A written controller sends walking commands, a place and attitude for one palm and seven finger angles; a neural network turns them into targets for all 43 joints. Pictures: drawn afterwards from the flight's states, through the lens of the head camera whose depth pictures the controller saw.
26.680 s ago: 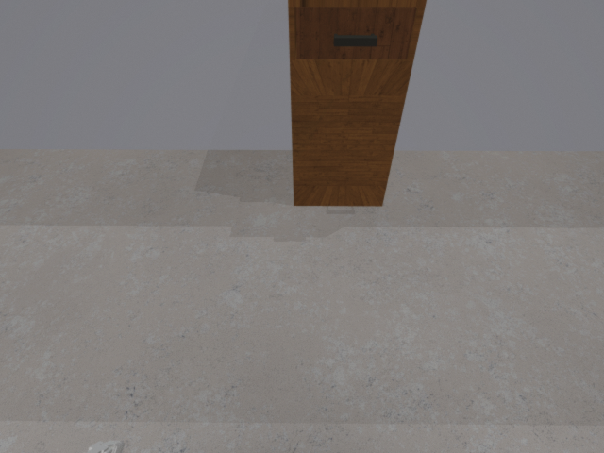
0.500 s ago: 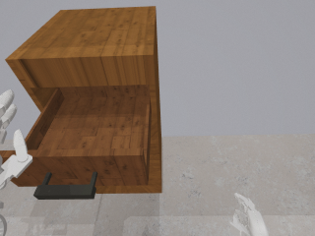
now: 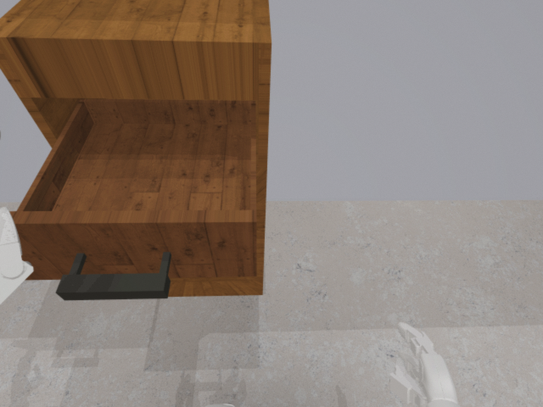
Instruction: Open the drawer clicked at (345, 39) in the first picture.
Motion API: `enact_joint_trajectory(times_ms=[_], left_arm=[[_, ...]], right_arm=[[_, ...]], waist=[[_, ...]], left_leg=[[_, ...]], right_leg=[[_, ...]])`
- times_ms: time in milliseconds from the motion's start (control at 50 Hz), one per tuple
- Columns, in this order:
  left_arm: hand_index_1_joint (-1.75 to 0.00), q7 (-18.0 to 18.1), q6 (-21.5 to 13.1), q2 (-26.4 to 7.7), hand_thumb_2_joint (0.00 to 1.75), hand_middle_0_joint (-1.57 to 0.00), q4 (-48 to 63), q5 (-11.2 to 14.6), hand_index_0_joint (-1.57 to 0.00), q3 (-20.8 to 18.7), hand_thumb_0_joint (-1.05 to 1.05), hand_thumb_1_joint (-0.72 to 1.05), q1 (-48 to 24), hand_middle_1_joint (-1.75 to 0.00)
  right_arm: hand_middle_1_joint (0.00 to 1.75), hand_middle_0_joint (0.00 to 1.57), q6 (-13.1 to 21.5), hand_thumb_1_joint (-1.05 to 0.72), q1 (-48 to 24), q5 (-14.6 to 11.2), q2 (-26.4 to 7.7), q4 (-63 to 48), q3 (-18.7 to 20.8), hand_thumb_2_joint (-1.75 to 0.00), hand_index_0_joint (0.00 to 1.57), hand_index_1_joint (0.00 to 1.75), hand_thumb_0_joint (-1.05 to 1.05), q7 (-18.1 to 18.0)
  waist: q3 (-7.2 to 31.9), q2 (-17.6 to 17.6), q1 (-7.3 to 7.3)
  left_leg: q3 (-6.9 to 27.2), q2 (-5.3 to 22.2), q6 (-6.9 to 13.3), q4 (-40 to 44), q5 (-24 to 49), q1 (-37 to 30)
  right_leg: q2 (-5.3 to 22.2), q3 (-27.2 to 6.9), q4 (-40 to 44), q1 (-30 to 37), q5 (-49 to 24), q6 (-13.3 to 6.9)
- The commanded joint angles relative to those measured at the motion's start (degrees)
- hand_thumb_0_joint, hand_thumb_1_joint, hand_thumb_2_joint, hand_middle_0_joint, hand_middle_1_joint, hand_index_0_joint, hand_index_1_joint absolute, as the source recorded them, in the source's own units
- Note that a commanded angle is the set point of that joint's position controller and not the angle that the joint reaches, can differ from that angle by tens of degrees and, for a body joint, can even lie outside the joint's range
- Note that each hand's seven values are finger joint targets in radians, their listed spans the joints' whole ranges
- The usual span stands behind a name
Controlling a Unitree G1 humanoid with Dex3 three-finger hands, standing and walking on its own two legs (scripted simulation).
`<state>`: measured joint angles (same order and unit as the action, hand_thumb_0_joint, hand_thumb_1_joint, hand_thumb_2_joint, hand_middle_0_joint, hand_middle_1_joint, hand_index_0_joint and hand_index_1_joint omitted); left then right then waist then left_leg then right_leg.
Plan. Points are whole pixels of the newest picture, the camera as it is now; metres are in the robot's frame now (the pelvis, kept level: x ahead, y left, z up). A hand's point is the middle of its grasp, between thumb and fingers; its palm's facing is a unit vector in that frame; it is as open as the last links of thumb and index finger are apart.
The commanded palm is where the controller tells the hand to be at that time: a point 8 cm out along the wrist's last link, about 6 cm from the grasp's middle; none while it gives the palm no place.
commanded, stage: step back with the hand held close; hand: left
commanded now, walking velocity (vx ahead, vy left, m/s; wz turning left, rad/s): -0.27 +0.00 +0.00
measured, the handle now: (119, 272) +0.28 +0.24 +0.04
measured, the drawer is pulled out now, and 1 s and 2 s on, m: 0.27 0.27 0.27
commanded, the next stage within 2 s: stop stepping back and stand still in 0.64 s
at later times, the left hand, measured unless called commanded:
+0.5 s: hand (15, 356) +0.13 +0.20 +0.22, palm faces +0.31 -0.80 -0.51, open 7.4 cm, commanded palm +0.05 +0.26 +0.23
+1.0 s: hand out of the picture -0.03 +0.18 +0.23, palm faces +0.39 -0.77 -0.50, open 7.4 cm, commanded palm -0.09 +0.23 +0.23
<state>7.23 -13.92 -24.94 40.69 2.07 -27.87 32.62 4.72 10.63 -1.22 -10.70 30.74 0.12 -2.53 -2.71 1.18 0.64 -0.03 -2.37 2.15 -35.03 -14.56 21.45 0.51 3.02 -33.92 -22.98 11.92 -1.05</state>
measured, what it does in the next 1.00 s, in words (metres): walks backwards: right foot, then left foot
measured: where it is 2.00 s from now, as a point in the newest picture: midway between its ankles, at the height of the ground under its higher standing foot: outside the picture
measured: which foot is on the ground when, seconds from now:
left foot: down 0.00-0.50, up 0.52-0.64, down 0.66-0.90, up 0.92-1.00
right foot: down 0.00-0.18, up 0.20-0.44, down 0.46-1.00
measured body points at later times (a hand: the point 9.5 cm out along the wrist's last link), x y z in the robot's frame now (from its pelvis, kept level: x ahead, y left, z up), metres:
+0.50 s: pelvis -0.09 -0.01 +0.00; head -0.03 +0.00 +0.45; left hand +0.10 +0.25 +0.24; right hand +0.11 -0.23 -0.08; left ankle +0.03 +0.10 -0.72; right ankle -0.13 -0.14 -0.73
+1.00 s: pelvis -0.22 -0.05 +0.01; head -0.21 -0.04 +0.46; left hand -0.06 +0.22 +0.25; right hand -0.06 -0.28 -0.08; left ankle -0.19 +0.08 -0.67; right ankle -0.19 -0.14 -0.73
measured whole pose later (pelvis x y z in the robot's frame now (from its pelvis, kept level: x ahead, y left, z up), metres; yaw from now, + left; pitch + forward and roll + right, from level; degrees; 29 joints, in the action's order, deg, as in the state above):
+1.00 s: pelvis -0.22 -0.05 +0.01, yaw +0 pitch -1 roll +0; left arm 7.4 -12.9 -25.2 41.3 2.8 -26.8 34.1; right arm 3.7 11.3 -1.4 -11.0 35.9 -0.2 -2.3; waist -1.5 0.8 -0.1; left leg 0.4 -0.3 -0.9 -57.4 -19.7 29.3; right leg 0.9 4.9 -31.8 -17.2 14.3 -2.3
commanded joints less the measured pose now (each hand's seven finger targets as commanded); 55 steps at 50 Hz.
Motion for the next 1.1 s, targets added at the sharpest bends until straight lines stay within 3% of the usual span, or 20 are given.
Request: enact_joint_trajectory(times_ms=[0, 80, 160, 220, 300, 420, 480, 540, 600, 660, 700, 760, 820, 840, 880, 900, 960, 1020, 1060, 1080], left_arm=[[-0.3, 2.3, -3.3, -9.5, 0.9, -0.2, 11.3, 0.6, -0.2, -6.0, 0.0, 0.9, -2.8, -0.3], [-0.3, 3.0, -2.8, -9.1, 0.9, -0.2, 10.7, 0.9, -0.2, -6.3, 0.0, 0.9, -1.4, -0.3], [-0.3, 3.3, -4.3, -9.4, 0.9, -0.2, 12.9, -0.1, -0.2, -7.8, 0.0, 0.9, -2.5, -0.3], [-0.3, 3.4, -4.6, -8.9, 0.9, -0.2, 13.3, 0.2, -0.2, -6.5, 0.0, 0.9, -4.1, -0.3], [-0.3, 2.4, -3.8, -7.0, 0.9, -0.2, 12.4, 0.5, -0.2, -4.2, 0.0, 0.9, -1.7, -0.3], [-0.3, 0.2, -4.6, -10.0, 0.9, -0.2, 13.3, 2.1, -0.2, -6.9, 0.0, 0.9, -0.9, -0.3], [-0.3, 0.2, -5.1, -10.8, 0.9, -0.2, 13.1, 3.5, -0.2, -7.1, 0.0, 0.9, 1.2, -0.3], [-0.3, 1.2, -3.2, -9.9, 0.9, -0.2, 10.7, 2.6, -0.2, -8.5, 0.0, 0.9, 3.4, -0.3], [-0.3, 1.8, -2.7, -9.4, 0.9, -0.2, 8.9, 1.5, -0.2, -7.9, 0.0, 0.9, 3.4, -0.3], [-0.3, 1.2, -4.1, -9.3, 0.9, -0.2, 9.9, 2.0, -0.2, -6.8, 0.0, 0.9, 2.9, -0.3], [-0.3, 0.7, -4.3, -9.3, 0.9, -0.2, 14.5, 2.3, -0.2, -6.8, 0.0, 0.9, 3.5, -0.3], [-0.3, 1.6, -3.5, -7.8, 0.9, -0.2, 16.9, 1.6, -0.2, -6.0, 0.0, 0.9, 5.0, -0.3], [-0.3, 2.4, -2.1, -9.9, 0.9, -0.2, 17.5, 1.9, -0.2, -7.7, 0.0, 0.9, 5.8, -0.3], [-0.3, 2.5, -1.6, -10.7, 0.9, -0.2, 15.1, 1.5, -0.2, -8.0, 0.0, 0.9, 4.9, -0.3], [-0.3, 3.1, -0.8, -13.0, 0.9, -0.2, 12.1, 1.9, -0.2, -9.3, 0.0, 0.9, -0.3, -0.3], [-0.3, 3.1, -0.3, -11.9, 0.9, -0.2, 9.7, 1.7, -0.2, -8.7, 0.0, 0.9, -2.3, -0.3], [-0.3, 1.9, 0.3, -7.9, 0.9, -0.2, 1.3, 1.3, -0.2, -5.0, 0.0, 0.9, -2.0, -0.3], [-0.3, 2.1, 0.0, -6.9, 0.9, -0.2, 1.9, -0.3, -0.2, -2.2, 0.0, 0.9, -2.8, -0.3], [-0.3, 2.7, -0.4, -5.8, 0.9, -0.2, 5.4, -0.3, -0.2, -0.7, 0.0, 0.9, -2.1, -0.3], [-0.3, 2.9, -1.2, -6.3, 0.9, -0.2, 8.7, 0.0, -0.2, -0.7, 0.0, 0.9, -2.8, -0.3]], right_arm=[[0.3, 0.2, 3.2, -0.9, -2.5, 0.0, -8.5, -7.2, 3.7, -0.9, 0.2, 0.3, 0.0, -0.5], [0.3, 0.2, 2.7, -0.9, -3.8, 0.3, -7.0, -6.0, 2.7, -0.9, 0.2, 0.3, 0.0, -0.8], [0.3, 0.2, 3.9, -0.9, -5.4, 0.6, -7.9, -8.3, 2.4, -0.9, 0.2, 0.3, 0.0, -1.5], [0.3, 0.2, 5.7, -0.9, -3.7, 1.4, -7.3, -6.4, 3.2, -0.9, 0.2, 0.3, 0.0, -1.1], [0.3, 0.2, 6.5, -0.9, -3.8, 1.3, -8.1, -4.9, 3.0, -0.9, 0.2, 0.3, 0.0, 0.3], [0.3, 0.2, 5.6, -0.9, -6.7, 0.7, -8.7, -5.9, 2.2, -0.9, 0.2, 0.3, 0.0, 0.7], [0.3, 0.2, 4.8, -0.9, -4.7, -1.7, -7.4, -6.0, 3.6, -0.9, 0.2, 0.3, 0.0, 0.2], [0.3, 0.2, 2.3, -0.9, -8.3, -0.8, -3.8, -6.3, 1.9, -0.9, 0.2, 0.3, 0.0, -0.4], [0.3, 0.2, 1.8, -0.9, -8.7, -0.4, -4.8, -5.5, 1.7, -0.9, 0.2, 0.3, 0.0, -2.1], [0.3, 0.2, 3.5, -0.9, -4.9, -0.2, -7.5, -5.3, 4.9, -0.9, 0.2, 0.3, 0.0, -0.9], [0.3, 0.2, 5.1, -0.9, -4.9, 1.5, -6.8, -4.6, 4.2, -0.9, 0.2, 0.3, 0.0, -0.4], [0.3, 0.2, 5.7, -0.9, -3.5, 0.1, -7.6, -5.2, 4.3, -0.9, 0.2, 0.3, 0.0, 0.8], [0.3, 0.2, 5.3, -0.9, -5.2, -0.7, -8.1, -7.6, 2.6, -0.9, 0.2, 0.3, 0.0, 0.5], [0.3, 0.2, 4.6, -0.9, -5.1, -0.7, -7.7, -7.7, 2.4, -0.9, 0.2, 0.3, 0.0, 0.2], [0.3, 0.2, 3.2, -0.9, -5.5, -0.8, -7.5, -7.1, 2.8, -0.9, 0.2, 0.3, 0.0, -0.6], [0.3, 0.2, 2.8, -0.9, -4.0, -0.5, -8.3, -5.0, 3.5, -0.9, 0.2, 0.3, 0.0, -0.6], [0.3, 0.2, 1.6, -0.9, -5.8, 0.2, -7.4, -4.1, 2.5, -0.9, 0.2, 0.3, 0.0, -1.1], [0.3, 0.2, 2.8, -0.9, -6.5, 0.5, -7.4, -4.3, 2.1, -0.9, 0.2, 0.3, 0.0, -1.7], [0.3, 0.2, 4.4, -0.9, -4.0, 0.9, -7.7, -4.6, 1.8, -0.9, 0.2, 0.3, 0.0, -1.8], [0.3, 0.2, 5.1, -0.9, -3.6, 1.3, -8.7, -5.5, 2.2, -0.9, 0.2, 0.3, 0.0, -1.8]], waist=[[7.8, 3.6, -1.81], [8.5, 4.0, -1.73], [5.4, -18.8, -1.24], [7.1, -9.1, -1.07], [10.2, -13.1, -0.79], [12.7, -10.7, 0.21], [14.8, 9.1, -1.3], [10.7, 8.6, -1.32], [8.8, 2.5, -2.11], [15.7, -11.7, -1.39], [15.5, -18.0, -0.78], [14.6, -13.3, -0.89], [10.4, -13.5, -0.46], [8.3, -7.8, -0.78], [4.8, 10.8, -1.32], [4.9, 12.2, -1.9], [3.4, 7.3, -3.44], [3.4, 7.5, -2.07], [4.3, 0.7, -2.55], [4.2, -6.8, -2.16]], left_leg=[[3.9, 3.0, -0.5, -5.0, -10.5, -1.1], [3.2, 4.1, -0.7, -2.7, -6.1, -7.7], [20.9, 20.1, 5.0, 25.2, -19.8, 14.8], [16.5, 19.7, 6.6, 16.6, 9.6, 1.3], [11.3, 17.7, 4.7, 13.3, 22.5, -8.3], [7.8, 13.8, 0.9, 10.5, 11.7, -5.6], [-0.8, 3.4, -3.8, -12.0, -1.1, -10.6], [3.3, 4.3, -3.4, -17.2, -11.8, 4.4], [-0.1, 5.5, -2.8, 11.3, 8.4, -0.2], [9.5, 19.9, 2.7, 10.3, 55.1, -16.4], [12.5, 21.8, 5.7, 12.5, 47.7, -12.6], [7.8, 17.8, 4.9, 10.9, 34.5, -12.7], [5.2, 12.8, 2.0, 12.4, -5.1, 2.0], [1.6, 8.3, -0.3, 8.8, -15.7, 6.2], [-0.2, 1.3, -3.3, -22.5, -13.1, 2.1], [1.9, 1.4, -3.3, -31.4, -9.7, 1.4], [1.3, 4.3, -2.2, -25.2, -5.1, -2.1], [-2.9, 4.1, 0.4, -2.7, -10.9, -5.8], [-3.7, 3.6, 1.6, 15.4, -9.7, -7.7], [2.6, 7.6, 3.3, 21.9, -11.3, -6.1]], right_leg=[[13.6, -16.5, 16.1, -0.4, 8.4, -4.6], [14.9, -10.1, 14.0, -3.5, 4.7, -4.5], [-0.4, -2.6, -15.7, 10.0, 12.3, 1.4], [-0.2, -5.1, -20.5, 0.5, 16.8, 1.3], [-0.4, -1.2, -7.7, 2.5, 13.8, 1.8], [0.8, -0.1, 11.9, 12.7, -1.0, 0.9], [16.3, -10.2, 16.1, 1.2, -10.5, -6.0], [19.0, -8.9, 11.2, 8.5, -32.9, -8.1], [11.3, -2.2, 1.9, 13.8, -39.0, -1.2], [1.6, -1.9, -10.7, 1.7, 6.9, 1.4], [-0.2, -3.7, -19.4, 0.1, 17.9, 2.1], [0.2, -1.8, -12.6, 2.0, 14.4, 2.3], [1.1, 1.1, 5.3, 16.1, 7.7, 1.9], [3.1, 0.2, 11.1, 18.7, 7.1, 0.5], [21.6, -24.1, 27.8, -2.6, 29.4, -8.3], [21.8, -27.1, 29.8, -6.3, 30.8, -9.0], [15.7, -9.9, 24.8, -8.8, 24.6, -4.7], [14.9, -7.8, 23.2, -2.9, 27.4, -4.5], [10.7, -5.6, 15.9, 5.0, 22.7, -3.1], [5.9, -3.2, 7.4, 8.6, 17.0, -1.3]])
